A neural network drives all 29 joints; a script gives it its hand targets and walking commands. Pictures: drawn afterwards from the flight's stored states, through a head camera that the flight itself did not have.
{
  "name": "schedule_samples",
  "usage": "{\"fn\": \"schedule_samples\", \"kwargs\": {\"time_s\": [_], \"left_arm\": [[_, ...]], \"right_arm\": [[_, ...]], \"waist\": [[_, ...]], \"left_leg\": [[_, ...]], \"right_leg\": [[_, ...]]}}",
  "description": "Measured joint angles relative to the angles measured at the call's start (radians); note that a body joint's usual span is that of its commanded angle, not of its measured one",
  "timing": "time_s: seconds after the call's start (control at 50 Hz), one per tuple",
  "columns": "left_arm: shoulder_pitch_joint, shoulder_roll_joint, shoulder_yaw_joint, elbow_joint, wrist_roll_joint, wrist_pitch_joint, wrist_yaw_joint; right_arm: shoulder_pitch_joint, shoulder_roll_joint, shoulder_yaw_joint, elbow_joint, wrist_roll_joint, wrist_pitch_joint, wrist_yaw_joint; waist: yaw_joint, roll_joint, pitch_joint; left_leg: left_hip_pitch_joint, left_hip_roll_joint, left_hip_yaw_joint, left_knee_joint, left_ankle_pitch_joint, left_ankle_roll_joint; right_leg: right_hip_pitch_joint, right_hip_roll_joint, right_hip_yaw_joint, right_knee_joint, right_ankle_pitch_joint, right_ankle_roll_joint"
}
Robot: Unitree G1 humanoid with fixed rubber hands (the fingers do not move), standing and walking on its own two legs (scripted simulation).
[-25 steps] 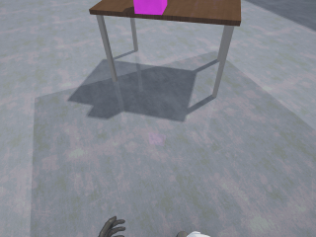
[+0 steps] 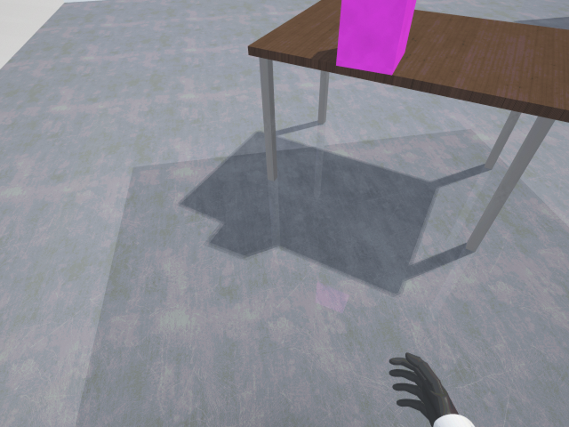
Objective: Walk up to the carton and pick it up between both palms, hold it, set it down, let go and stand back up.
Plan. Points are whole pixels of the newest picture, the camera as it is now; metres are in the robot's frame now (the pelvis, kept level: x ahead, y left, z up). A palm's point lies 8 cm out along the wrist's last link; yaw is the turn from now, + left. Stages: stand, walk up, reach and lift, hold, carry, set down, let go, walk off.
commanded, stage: walk up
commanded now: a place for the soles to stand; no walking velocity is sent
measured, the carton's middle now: (377, 21) +1.35 -0.20 +0.08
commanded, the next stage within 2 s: none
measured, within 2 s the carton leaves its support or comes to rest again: neither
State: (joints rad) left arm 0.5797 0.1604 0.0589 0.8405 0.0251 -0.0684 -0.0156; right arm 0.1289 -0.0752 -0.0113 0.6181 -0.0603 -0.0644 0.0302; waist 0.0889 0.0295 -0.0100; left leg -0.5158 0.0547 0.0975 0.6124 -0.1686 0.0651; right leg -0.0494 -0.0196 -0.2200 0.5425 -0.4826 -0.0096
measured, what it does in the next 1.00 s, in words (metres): walks ahead: right foot, then left foot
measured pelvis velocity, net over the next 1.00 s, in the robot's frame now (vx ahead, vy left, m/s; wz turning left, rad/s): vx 0.49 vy -0.02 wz -0.05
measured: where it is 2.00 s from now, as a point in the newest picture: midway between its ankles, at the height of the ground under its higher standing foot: (336, 286)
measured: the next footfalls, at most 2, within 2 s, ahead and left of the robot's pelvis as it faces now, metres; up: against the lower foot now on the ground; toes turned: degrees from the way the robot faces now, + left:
right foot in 0.54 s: +0.42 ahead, -0.14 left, +0.00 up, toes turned -12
left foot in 0.96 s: +0.63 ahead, +0.07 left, +0.00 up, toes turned +4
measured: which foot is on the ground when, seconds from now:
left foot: down 0.00-0.54, up 0.56-0.94, down 0.96-1.00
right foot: down 0.00-0.00, up 0.02-0.52, down 0.54-0.96, up 0.98-1.00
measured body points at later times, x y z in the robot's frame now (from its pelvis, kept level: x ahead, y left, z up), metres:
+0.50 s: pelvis +0.25 -0.02 +0.01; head +0.26 -0.01 +0.46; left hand +0.44 +0.15 -0.10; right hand +0.19 -0.25 -0.12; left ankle +0.14 +0.08 -0.72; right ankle +0.38 -0.14 -0.70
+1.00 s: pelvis +0.49 -0.02 -0.01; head +0.49 +0.00 +0.44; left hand +0.48 +0.23 -0.15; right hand +0.66 -0.21 -0.09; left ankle +0.59 +0.06 -0.72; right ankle +0.38 -0.13 -0.69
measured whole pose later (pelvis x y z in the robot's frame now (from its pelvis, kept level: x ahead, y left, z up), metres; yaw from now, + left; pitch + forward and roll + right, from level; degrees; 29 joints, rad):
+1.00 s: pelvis +0.49 -0.02 -0.01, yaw -3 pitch +0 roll -2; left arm 0.49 0.21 0.08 0.78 0.03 -0.03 -0.03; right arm 0.20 -0.09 -0.02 0.61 -0.05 -0.08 0.00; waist 0.04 0.00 0.00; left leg -0.49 0.05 0.12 0.73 -0.21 0.07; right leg -0.25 -0.03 -0.10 0.92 -0.53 -0.03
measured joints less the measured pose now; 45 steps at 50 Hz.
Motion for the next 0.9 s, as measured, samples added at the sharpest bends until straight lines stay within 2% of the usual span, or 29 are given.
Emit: {"fn": "schedule_samples", "kwargs": {"time_s": [0.02,0.04,0.08,0.1,0.14,0.24,0.34,0.42,0.52,0.54,0.56,0.6,0.62,0.66,0.72,0.8,0.84,0.9], "left_arm": [[0.008,0.001,0.000,-0.002,-0.003,0.010,-0.003],[0.003,0.003,-0.001,-0.003,-0.004,0.027,-0.007],[-0.026,0.014,-0.001,-0.015,-0.001,0.058,-0.014],[-0.047,0.020,-0.001,-0.026,-0.001,0.066,-0.016],[-0.097,0.030,0.001,-0.049,0.000,0.067,-0.021],[-0.211,0.031,0.004,-0.090,0.009,0.053,-0.036],[-0.306,0.015,-0.001,-0.107,0.016,0.049,-0.042],[-0.368,-0.013,-0.015,-0.125,0.017,0.049,-0.044],[-0.404,-0.053,-0.038,-0.168,0.024,0.032,-0.038],[-0.410,-0.061,-0.042,-0.179,0.030,0.021,-0.032],[-0.418,-0.067,-0.044,-0.188,0.033,0.011,-0.025],[-0.411,-0.077,-0.045,-0.198,0.027,0.006,-0.005],[-0.398,-0.080,-0.044,-0.198,0.023,0.006,0.006],[-0.362,-0.082,-0.039,-0.186,0.014,-0.002,0.021],[-0.300,-0.075,-0.028,-0.148,0.006,-0.017,0.024],[-0.222,-0.049,-0.012,-0.105,0.002,-0.025,0.026],[-0.191,-0.026,-0.006,-0.088,0.001,-0.020,0.019],[-0.146,0.008,0.004,-0.070,0.001,-0.006,0.005]], "right_arm": [[-0.003,0.009,0.002,-0.009,-0.009,-0.012,-0.007],[-0.002,0.015,0.004,-0.014,-0.009,-0.019,-0.016],[0.026,0.024,0.005,-0.010,0.002,-0.018,-0.039],[0.047,0.026,0.004,-0.002,0.006,-0.017,-0.049],[0.093,0.023,-0.003,0.026,0.013,-0.022,-0.060],[0.210,-0.001,-0.033,0.103,0.028,-0.052,-0.065],[0.305,-0.042,-0.061,0.148,0.035,-0.061,-0.059],[0.366,-0.061,-0.060,0.172,0.034,-0.051,-0.051],[0.431,-0.077,-0.049,0.180,0.031,-0.023,-0.044],[0.443,-0.079,-0.047,0.181,0.031,-0.015,-0.042],[0.437,-0.080,-0.043,0.186,0.036,-0.001,-0.039],[0.409,-0.084,-0.034,0.184,0.043,0.030,-0.033],[0.388,-0.087,-0.032,0.178,0.042,0.038,-0.031],[0.337,-0.092,-0.029,0.159,0.037,0.044,-0.026],[0.259,-0.093,-0.027,0.125,0.029,0.041,-0.015],[0.167,-0.079,-0.019,0.087,0.022,0.036,-0.006],[0.128,-0.066,-0.013,0.071,0.022,0.032,-0.003],[0.091,-0.045,-0.009,0.044,0.022,0.022,-0.002]], "waist": [[-0.008,-0.012,0.005],[-0.022,-0.020,0.009],[-0.038,-0.038,0.010],[-0.043,-0.049,0.010],[-0.048,-0.071,0.008],[-0.074,-0.094,-0.016],[-0.118,-0.095,-0.024],[-0.147,-0.090,-0.008],[-0.176,-0.061,0.010],[-0.171,-0.047,0.016],[-0.160,-0.034,0.028],[-0.138,-0.019,0.040],[-0.130,-0.011,0.043],[-0.122,0.006,0.042],[-0.113,0.026,0.030],[-0.083,0.033,0.015],[-0.066,0.029,0.013],[-0.040,0.013,0.009]], "left_leg": [[-0.004,-0.011,0.011,0.029,0.028,0.016],[-0.020,-0.019,0.016,0.085,0.003,0.026],[-0.005,-0.033,0.022,0.127,-0.062,0.031],[0.019,-0.039,0.025,0.117,-0.081,0.029],[0.082,-0.051,0.036,0.063,-0.085,0.018],[0.244,-0.064,0.057,-0.105,-0.079,0.016],[0.365,-0.062,0.062,-0.206,-0.100,-0.002],[0.442,-0.058,0.070,-0.223,-0.156,-0.022],[0.500,-0.032,0.072,-0.140,-0.292,-0.057],[0.477,-0.014,0.063,-0.053,-0.340,-0.053],[0.423,-0.002,0.032,0.105,-0.369,-0.047],[0.288,-0.022,-0.046,0.454,-0.366,-0.051],[0.225,-0.028,-0.065,0.577,-0.339,-0.052],[0.116,-0.018,-0.075,0.680,-0.273,-0.060],[-0.007,0.015,-0.076,0.642,-0.211,-0.083],[-0.090,0.054,-0.060,0.435,-0.132,-0.101],[-0.090,0.063,-0.043,0.299,-0.093,-0.094],[-0.052,0.049,-0.016,0.152,-0.072,-0.068]], "right_leg": [[-0.035,-0.024,0.011,0.110,-0.042,-0.010],[-0.099,-0.028,0.056,0.276,-0.074,-0.016],[-0.239,-0.005,0.153,0.594,-0.055,-0.017],[-0.302,0.000,0.178,0.693,-0.018,-0.013],[-0.408,-0.014,0.202,0.766,0.061,0.000],[-0.584,-0.059,0.212,0.669,0.218,0.032],[-0.636,-0.084,0.188,0.438,0.379,0.035],[-0.581,-0.082,0.152,0.220,0.416,0.007],[-0.429,-0.042,0.086,0.034,0.328,-0.059],[-0.410,-0.032,0.075,0.030,0.337,-0.072],[-0.423,-0.022,0.068,0.085,0.318,-0.073],[-0.420,-0.011,0.065,0.155,0.251,-0.070],[-0.400,-0.007,0.064,0.157,0.229,-0.067],[-0.350,0.003,0.060,0.124,0.216,-0.056],[-0.273,0.016,0.053,0.053,0.210,-0.056],[-0.186,0.025,0.052,-0.019,0.194,-0.049],[-0.152,0.026,0.051,-0.031,0.173,-0.040],[-0.111,0.017,0.049,-0.011,0.116,-0.023]]}}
